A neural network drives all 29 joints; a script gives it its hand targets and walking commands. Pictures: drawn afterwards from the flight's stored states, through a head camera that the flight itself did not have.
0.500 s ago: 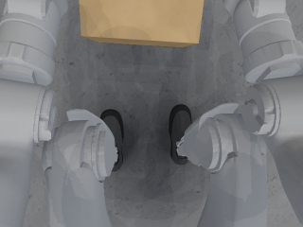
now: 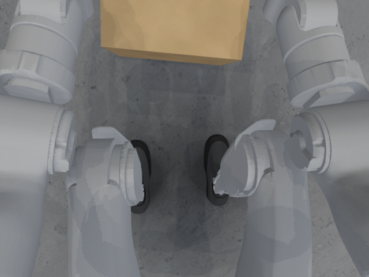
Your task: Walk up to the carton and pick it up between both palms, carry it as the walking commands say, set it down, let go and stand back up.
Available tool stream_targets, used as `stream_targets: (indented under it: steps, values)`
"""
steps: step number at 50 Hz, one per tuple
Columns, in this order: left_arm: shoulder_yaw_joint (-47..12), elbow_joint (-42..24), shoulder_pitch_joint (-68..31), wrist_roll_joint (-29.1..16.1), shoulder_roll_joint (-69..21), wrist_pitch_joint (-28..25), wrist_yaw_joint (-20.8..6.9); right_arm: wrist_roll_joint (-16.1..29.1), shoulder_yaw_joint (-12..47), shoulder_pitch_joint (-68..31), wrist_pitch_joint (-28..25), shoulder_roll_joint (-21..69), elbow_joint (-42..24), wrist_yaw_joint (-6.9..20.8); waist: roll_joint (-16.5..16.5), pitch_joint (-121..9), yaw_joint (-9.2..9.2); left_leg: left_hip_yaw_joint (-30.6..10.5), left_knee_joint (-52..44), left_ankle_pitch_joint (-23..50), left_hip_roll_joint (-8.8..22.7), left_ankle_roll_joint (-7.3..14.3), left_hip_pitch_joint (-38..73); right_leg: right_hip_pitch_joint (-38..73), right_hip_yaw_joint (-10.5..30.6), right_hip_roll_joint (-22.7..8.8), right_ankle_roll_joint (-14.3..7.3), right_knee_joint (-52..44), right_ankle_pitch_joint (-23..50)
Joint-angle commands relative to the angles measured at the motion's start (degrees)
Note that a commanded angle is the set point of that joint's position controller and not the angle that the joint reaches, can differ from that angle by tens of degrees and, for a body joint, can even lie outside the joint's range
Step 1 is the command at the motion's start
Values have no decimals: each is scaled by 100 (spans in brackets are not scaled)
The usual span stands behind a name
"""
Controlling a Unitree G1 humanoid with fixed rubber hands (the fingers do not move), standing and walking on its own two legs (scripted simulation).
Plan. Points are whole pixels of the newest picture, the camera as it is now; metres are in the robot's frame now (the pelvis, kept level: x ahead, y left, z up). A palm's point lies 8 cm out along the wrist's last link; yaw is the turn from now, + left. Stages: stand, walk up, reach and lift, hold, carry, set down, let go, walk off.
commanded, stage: reach and lift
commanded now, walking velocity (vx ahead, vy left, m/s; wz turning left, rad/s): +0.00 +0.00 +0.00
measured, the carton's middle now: (175, 2) +0.57 +0.00 -0.19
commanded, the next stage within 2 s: none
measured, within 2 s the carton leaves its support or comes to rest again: neither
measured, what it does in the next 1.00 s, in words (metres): rises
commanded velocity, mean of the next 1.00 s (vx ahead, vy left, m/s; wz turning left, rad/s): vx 0.00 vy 0.00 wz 0.00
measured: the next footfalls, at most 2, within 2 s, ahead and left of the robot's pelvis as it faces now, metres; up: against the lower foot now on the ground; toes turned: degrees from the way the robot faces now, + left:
none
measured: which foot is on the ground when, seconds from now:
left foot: down 0.00-1.00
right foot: down 0.00-1.00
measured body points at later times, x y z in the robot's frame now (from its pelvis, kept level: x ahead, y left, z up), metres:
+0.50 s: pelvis -0.01 +0.00 +0.03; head +0.31 +0.02 +0.34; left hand +0.57 +0.15 -0.05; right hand +0.56 -0.16 -0.03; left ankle +0.14 +0.10 -0.33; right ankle +0.15 -0.12 -0.33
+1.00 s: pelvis -0.02 +0.00 +0.08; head +0.28 +0.02 +0.41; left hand +0.54 +0.14 +0.02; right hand +0.54 -0.16 +0.04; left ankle +0.14 +0.10 -0.33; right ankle +0.15 -0.12 -0.33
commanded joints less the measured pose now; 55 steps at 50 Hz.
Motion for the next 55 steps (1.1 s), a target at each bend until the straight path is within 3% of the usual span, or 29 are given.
stream_targets:
  steps: [1, 4, 6, 8, 9, 10, 11, 13, 14, 16, 17, 21, 22, 23, 24, 28, 31, 32, 33, 34, 36, 41, 44, 46, 48, 51, 52, 54, 55]
  values:
    - [-683, -3531, -4416, -298, -6891, -298, -2298, 369, 1119, -3805, 78, 6505, -2405, 2659, 895, -12613, -102, 185, -1812, 1229, -585, -136, 4924, 3988, -259, 927, -130, -1337, 1441]
    - [-658, -3616, -4404, -220, -7079, -264, -2298, 355, 1116, -3684, 112, 6618, -2288, 2722, 895, -12821, -167, 185, -1934, 1257, -569, -194, 5077, 3952, -313, 951, -146, -1460, 1399]
    - [-553, -3468, -4383, -116, -7069, -164, -2313, 409, 1185, -4014, 145, 6617, -2519, 2710, 846, -12936, -16, 213, -2018, 1068, -548, -175, 5061, 3952, -323, 958, -102, -1563, 1194]
    - [-482, -3566, -4536, -115, -7099, -127, -2330, 369, 1103, -4008, 203, 6628, -2399, 2684, 792, -12858, -3, 205, -2070, 840, -559, -165, 4959, 3953, -281, 958, -129, -1642, 967]
    - [-583, -3850, -4683, -169, -7160, -93, -2329, 431, 1165, -4129, 212, 6631, -2694, 2674, 807, -13307, -66, 218, -2123, 919, -560, -159, 5174, 4210, -300, 963, -116, -1663, 1089]
    - [-525, -3567, -4583, -92, -7192, -50, -2334, 433, 1084, -4070, 236, 6664, -2407, 2661, 978, -13030, -32, 209, -2146, 860, -549, -169, 5054, 3980, -297, 965, -117, -1668, 1004]
    - [-539, -3750, -4528, -183, -7221, -26, -2337, 431, 1075, -4056, 269, 6701, -2587, 2637, 793, -13334, -138, 188, -2207, 908, -582, -158, 5247, 4180, -358, 978, -96, -1722, 1020]
    - [-583, -3651, -4509, -115, -7307, 30, -2336, 408, 1101, -4001, 298, 6760, -2546, 2618, 983, -13343, -72, 272, -2206, 978, -579, -199, 5206, 4160, -301, 1000, -93, -1794, 1062]
    - [-564, -3614, -4393, -107, -7309, 71, -2350, 370, 1066, -3946, 332, 6794, -2523, 2624, 804, -13339, -200, 201, -2285, 875, -575, -196, 5251, 4220, -361, 996, -84, -1852, 984]
    - [-594, -3721, -4282, -85, -7430, 117, -2346, 454, 1118, -3902, 368, 6911, -2661, 2624, 954, -13690, -88, 192, -2360, 1015, -589, -200, 5452, 4393, -315, 1017, -85, -1886, 1118]
    - [-576, -3619, -4270, -33, -7424, 134, -2354, 387, 1042, -3723, 397, 6988, -2392, 2628, 1013, -13436, -119, 197, -2383, 942, -551, -221, 5319, 4223, -323, 1001, -94, -1896, 1030]
    - [-540, -3722, -4098, -22, -7528, 173, -2344, 378, 1060, -3727, 423, 6981, -2643, 2636, 914, -13528, -198, 124, -2528, 1117, -571, -219, 5460, 4327, -313, 1037, -83, -2052, 1115]
    - [-548, -3878, -4184, -4, -7429, 180, -2343, 389, 1083, -3641, 473, 7123, -2647, 2641, 903, -13836, -68, 139, -2580, 1124, -590, -221, 5647, 4602, -272, 1032, -57, -2094, 1148]
    - [-562, -3689, -4000, 6, -7557, 222, -2346, 374, 1064, -3673, 480, 7016, -2629, 2634, 993, -13563, -167, 113, -2616, 994, -556, -242, 5545, 4376, -274, 1011, -77, -2140, 996]
    - [-571, -3871, -4144, 25, -7464, 204, -2357, 411, 1126, -3695, 475, 7124, -2771, 2626, 912, -13864, -90, 176, -2590, 1068, -597, -226, 5597, 4648, -248, 1042, -48, -2184, 1076]
    - [-648, -4119, -4241, -30, -7452, 230, -2329, 446, 1177, -3698, 510, 7096, -2978, 2617, 948, -14204, -122, 114, -2797, 1101, -610, -244, 5913, 4925, -234, 1043, -72, -2311, 1168]
    - [-496, -3643, -3999, 96, -7463, 249, -2332, 294, 1009, -3524, 547, 7075, -2477, 2631, 972, -13368, -167, 101, -2922, 706, -577, -230, 5555, 4550, -241, 1013, -71, -2455, 727]
    - [-601, -4065, -4050, -2, -7518, 223, -2330, 348, 1107, -3504, 535, 7165, -2868, 2628, 836, -14006, -210, 26, -2956, 959, -573, -229, 5937, 4932, -245, 1037, -49, -2438, 1004]
    - [-679, -4132, -4165, 31, -7479, 276, -2307, 412, 1179, -3617, 552, 7091, -2988, 2600, 1105, -14224, -156, 107, -2906, 1018, -601, -258, 6004, 5044, -181, 1039, -67, -2493, 1065]
    - [-653, -3951, -4027, 16, -7595, 281, -2300, 369, 1160, -3513, 565, 7085, -2865, 2597, 990, -14114, -227, 40, -3012, 1032, -590, -242, 5971, 5065, -224, 1043, -46, -2516, 1053]
    - [-645, -3940, -3842, 37, -7550, 304, -2295, 346, 1106, -3226, 631, 7187, -2590, 2621, 1027, -13899, -159, 27, -3169, 1047, -579, -274, 6094, 5006, -249, 1043, -43, -2588, 1005]
    - [-730, -4225, -3925, -3, -7599, 341, -2296, 356, 1209, -3282, 669, 7222, -3016, 2624, 1019, -14399, -189, 18, -3311, 1070, -600, -273, 6433, 5499, -172, 1058, -58, -2804, 1115]
    - [-618, -3841, -3650, 68, -7730, 341, -2311, 281, 1140, -3181, 660, 7187, -2747, 2652, 967, -13852, -235, -14, -3459, 808, -605, -267, 6228, 5327, -186, 1063, -48, -2972, 831]
    - [-745, -4153, -3781, -10, -7741, 367, -2312, 359, 1236, -3400, 647, 7121, -3254, 2633, 974, -14349, -283, -7, -3447, 1009, -616, -264, 6478, 5702, -133, 1054, -56, -3019, 1078]
    - [-735, -4195, -3819, 1, -7587, 372, -2289, 385, 1255, -3323, 689, 7199, -3093, 2633, 968, -14313, -174, 18, -3542, 989, -640, -270, 6520, 5804, -109, 1045, -49, -3136, 1052]
    - [-634, -3946, -3675, 34, -7699, 381, -2300, 299, 1159, -3201, 713, 7175, -2829, 2654, 860, -13937, -215, -51, -3737, 719, -623, -240, 6456, 5692, -156, 1041, -43, -3233, 787]
    - [-648, -3975, -3590, 88, -7690, 390, -2295, 335, 1184, -3152, 727, 7257, -2805, 2659, 924, -13979, -81, -68, -3805, 738, -594, -229, 6564, 5740, -125, 1025, -18, -3228, 782]
    - [-712, -4044, -3677, 34, -7766, 395, -2303, 307, 1194, -3087, 736, 7272, -2789, 2683, 941, -13967, -263, -68, -3816, 772, -586, -266, 6572, 5750, -99, 1034, -41, -3345, 816]
    - [-781, -4218, -3690, -22, -7821, 408, -2272, 346, 1227, -3240, 705, 7188, -3162, 2690, 1019, -14415, -244, -189, -3920, 915, -578, -273, 7121, 5865, -111, 1029, -41, -3356, 988]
